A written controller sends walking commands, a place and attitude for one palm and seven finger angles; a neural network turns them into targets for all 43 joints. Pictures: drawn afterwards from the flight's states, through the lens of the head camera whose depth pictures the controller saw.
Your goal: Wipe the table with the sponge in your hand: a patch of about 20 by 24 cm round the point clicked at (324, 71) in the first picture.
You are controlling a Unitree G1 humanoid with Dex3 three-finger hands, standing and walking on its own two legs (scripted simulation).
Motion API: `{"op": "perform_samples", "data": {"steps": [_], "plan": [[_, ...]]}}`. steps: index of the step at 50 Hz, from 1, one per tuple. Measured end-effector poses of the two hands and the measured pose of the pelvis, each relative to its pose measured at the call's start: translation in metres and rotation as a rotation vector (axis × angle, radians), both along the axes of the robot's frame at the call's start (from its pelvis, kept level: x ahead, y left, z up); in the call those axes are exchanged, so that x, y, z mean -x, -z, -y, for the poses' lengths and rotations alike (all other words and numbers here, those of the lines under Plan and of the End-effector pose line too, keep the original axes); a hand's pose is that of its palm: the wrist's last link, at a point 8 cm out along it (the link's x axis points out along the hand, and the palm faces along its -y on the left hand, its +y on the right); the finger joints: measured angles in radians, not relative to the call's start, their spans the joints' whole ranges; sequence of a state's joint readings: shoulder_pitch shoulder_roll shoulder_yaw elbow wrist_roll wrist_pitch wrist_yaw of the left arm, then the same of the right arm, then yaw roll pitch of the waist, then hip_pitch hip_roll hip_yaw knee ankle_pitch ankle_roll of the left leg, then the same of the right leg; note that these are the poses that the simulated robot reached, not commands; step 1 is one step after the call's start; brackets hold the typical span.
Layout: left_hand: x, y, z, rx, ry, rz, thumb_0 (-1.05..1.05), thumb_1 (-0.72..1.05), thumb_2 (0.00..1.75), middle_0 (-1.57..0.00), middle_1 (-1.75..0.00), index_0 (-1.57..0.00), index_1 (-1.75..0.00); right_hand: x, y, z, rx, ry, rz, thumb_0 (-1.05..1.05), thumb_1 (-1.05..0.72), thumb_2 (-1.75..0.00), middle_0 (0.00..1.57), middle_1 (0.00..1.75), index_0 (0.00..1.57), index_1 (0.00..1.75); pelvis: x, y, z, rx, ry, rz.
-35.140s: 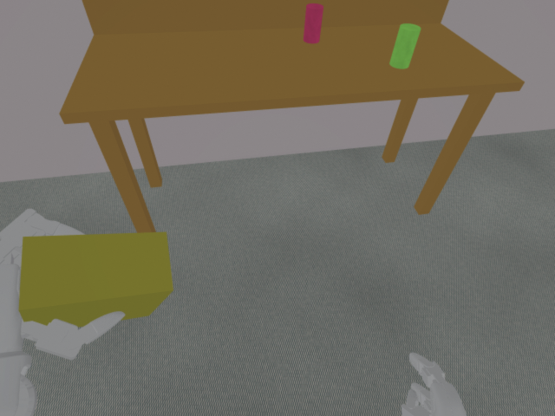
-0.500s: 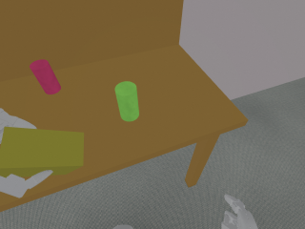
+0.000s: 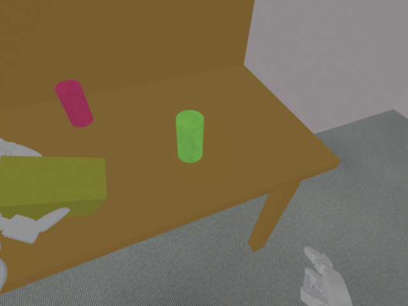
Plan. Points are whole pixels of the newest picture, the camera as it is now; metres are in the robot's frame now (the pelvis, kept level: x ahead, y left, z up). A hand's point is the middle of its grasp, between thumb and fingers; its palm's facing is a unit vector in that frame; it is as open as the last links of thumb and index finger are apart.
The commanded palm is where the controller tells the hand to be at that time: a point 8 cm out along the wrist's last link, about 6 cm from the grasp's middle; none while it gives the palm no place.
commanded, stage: come to a stop and stand still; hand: left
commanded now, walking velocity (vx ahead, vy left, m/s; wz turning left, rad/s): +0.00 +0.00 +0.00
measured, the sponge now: (69, 190) +0.25 +0.25 +0.13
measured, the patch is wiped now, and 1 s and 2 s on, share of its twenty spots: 0.00 0.00 0.00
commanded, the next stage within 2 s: none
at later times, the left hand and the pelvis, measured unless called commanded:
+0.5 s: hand out of the picture +0.13 +0.33 +0.17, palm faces +0.49 -0.80 -0.35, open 10.6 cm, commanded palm +0.06 +0.35 +0.18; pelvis -0.06 +0.05 +0.00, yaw +7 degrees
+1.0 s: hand out of the picture -0.01 +0.37 +0.19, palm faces +0.51 -0.78 -0.36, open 10.6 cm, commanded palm -0.05 +0.40 +0.18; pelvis -0.18 +0.11 -0.03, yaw +6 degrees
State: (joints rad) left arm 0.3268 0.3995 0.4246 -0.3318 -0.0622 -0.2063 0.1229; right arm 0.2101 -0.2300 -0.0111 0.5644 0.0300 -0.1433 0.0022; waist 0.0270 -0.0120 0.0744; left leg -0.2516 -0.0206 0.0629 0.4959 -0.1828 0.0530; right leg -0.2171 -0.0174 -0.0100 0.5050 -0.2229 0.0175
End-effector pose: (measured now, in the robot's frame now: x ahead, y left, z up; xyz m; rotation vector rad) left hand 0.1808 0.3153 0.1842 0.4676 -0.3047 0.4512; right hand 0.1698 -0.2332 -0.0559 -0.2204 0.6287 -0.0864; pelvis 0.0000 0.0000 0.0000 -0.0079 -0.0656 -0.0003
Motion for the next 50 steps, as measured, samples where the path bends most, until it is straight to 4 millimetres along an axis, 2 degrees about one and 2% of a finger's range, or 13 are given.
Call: {"op": "perform_samples", "data": {"steps": [3, 6, 9, 13, 17, 20, 24, 28, 34, 37, 41, 46, 50], "plan": [[0.012, 0.028, 0.014, 0.080, 0.088, -0.062, -0.01, -0.54, 1.02, -0.68, -1.32, -0.70, -1.31, 0.015, -0.001, -0.017, 0.010, -0.003, -0.005, 0.01, -0.91, -0.89, 0.20, 0.30, 0.20, 0.30, 0.007, 0.001, -0.015, 0.003, -0.004, 0.008], [0.024, 0.039, 0.014, 0.082, 0.140, -0.077, -0.01, -0.54, 1.02, -0.68, -1.31, -0.70, -1.30, 0.026, 0.000, -0.035, 0.023, -0.024, -0.026, 0.02, -0.90, -0.89, 0.21, 0.30, 0.20, 0.30, 0.017, 0.003, -0.023, 0.011, -0.020, 0.016], [0.034, 0.028, -0.004, 0.024, 0.122, -0.030, -0.01, -0.54, 1.02, -0.69, -1.31, -0.71, -1.30, 0.033, 0.001, -0.053, 0.022, -0.059, -0.036, 0.02, -0.90, -0.89, 0.21, 0.30, 0.20, 0.30, 0.027, 0.004, -0.028, 0.022, -0.037, 0.018], [0.050, -0.004, -0.032, -0.059, 0.041, 0.073, -0.01, -0.54, 1.02, -0.69, -1.30, -0.71, -1.30, 0.037, 0.004, -0.073, -0.002, -0.105, -0.035, 0.02, -0.90, -0.89, 0.21, 0.30, 0.20, 0.30, 0.038, 0.003, -0.035, 0.039, -0.047, 0.010], [0.068, -0.024, -0.042, -0.070, 0.002, 0.130, -0.01, -0.54, 1.02, -0.69, -1.31, -0.70, -1.30, 0.038, 0.004, -0.087, -0.034, -0.128, -0.026, 0.02, -0.90, -0.89, 0.21, 0.30, 0.20, 0.30, 0.045, 0.000, -0.045, 0.053, -0.058, 0.009], [0.077, -0.019, -0.043, -0.038, 0.001, 0.100, -0.01, -0.54, 1.02, -0.69, -1.31, -0.70, -1.30, 0.039, 0.003, -0.092, -0.044, -0.127, -0.017, 0.02, -0.90, -0.89, 0.21, 0.30, 0.20, 0.30, 0.049, -0.002, -0.051, 0.048, -0.066, 0.008], [0.088, 0.002, -0.044, 0.009, -0.006, 0.011, 0.00, -0.54, 1.02, -0.69, -1.31, -0.70, -1.30, 0.042, 0.003, -0.094, -0.040, -0.127, -0.012, 0.02, -0.90, -0.89, 0.21, 0.30, 0.20, 0.30, 0.060, 0.000, -0.053, 0.037, -0.101, 0.017], [0.109, 0.016, -0.050, 0.021, -0.031, -0.027, -0.01, -0.54, 1.02, -0.69, -1.31, -0.70, -1.30, 0.047, 0.004, -0.094, -0.008, -0.146, -0.021, 0.01, -0.90, -0.89, 0.21, 0.30, 0.20, 0.30, 0.073, 0.005, -0.052, 0.034, -0.142, 0.029], [0.146, 0.021, -0.059, -0.023, -0.008, 0.120, -0.01, -0.54, 1.02, -0.69, -1.31, -0.70, -1.30, 0.057, 0.019, -0.090, 0.091, -0.156, -0.011, 0.01, -0.90, -0.89, 0.21, 0.30, 0.20, 0.30, 0.092, 0.037, -0.062, 0.080, -0.129, 0.053], [0.151, 0.025, -0.067, -0.018, 0.007, 0.207, -0.01, -0.54, 1.02, -0.69, -1.31, -0.71, -1.30, 0.070, 0.029, -0.094, 0.098, -0.129, 0.005, 0.01, -0.90, -0.89, 0.21, 0.30, 0.20, 0.30, 0.107, 0.052, -0.067, 0.085, -0.113, 0.085], [0.158, 0.012, -0.084, 0.048, -0.016, 0.191, -0.01, -0.54, 1.02, -0.69, -1.31, -0.71, -1.30, 0.102, 0.031, -0.112, 0.031, -0.145, -0.047, 0.02, -0.91, -0.89, 0.20, 0.30, 0.20, 0.30, 0.135, 0.037, -0.076, 0.050, -0.134, 0.091], [0.207, -0.010, -0.082, -0.121, 0.031, 0.212, -0.01, -0.54, 1.02, -0.69, -1.31, -0.70, -1.30, 0.133, 0.040, -0.134, -0.035, -0.145, -0.033, 0.02, -0.90, -0.89, 0.21, 0.30, 0.20, 0.30, 0.161, 0.044, -0.092, 0.007, -0.137, 0.023], [0.233, -0.017, -0.092, -0.129, 0.063, 0.204, 0.00, -0.54, 1.02, -0.69, -1.31, -0.71, -1.30, 0.164, 0.032, -0.155, -0.014, -0.152, -0.072, 0.02, -0.91, -0.89, 0.21, 0.30, 0.20, 0.30, 0.179, 0.031, -0.109, -0.007, -0.101, -0.040]]}}
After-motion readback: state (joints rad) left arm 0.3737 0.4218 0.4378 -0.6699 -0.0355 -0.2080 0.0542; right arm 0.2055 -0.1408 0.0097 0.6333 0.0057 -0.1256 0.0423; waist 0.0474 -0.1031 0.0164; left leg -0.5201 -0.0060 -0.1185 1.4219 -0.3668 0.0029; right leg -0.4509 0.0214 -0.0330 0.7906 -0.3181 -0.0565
